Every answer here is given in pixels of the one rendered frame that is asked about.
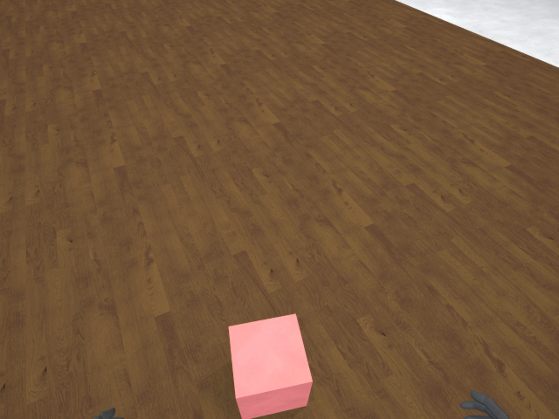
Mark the robot right hand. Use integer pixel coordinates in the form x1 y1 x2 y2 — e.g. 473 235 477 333
460 391 510 419

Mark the carton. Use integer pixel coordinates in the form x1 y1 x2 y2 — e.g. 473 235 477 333
229 314 313 419

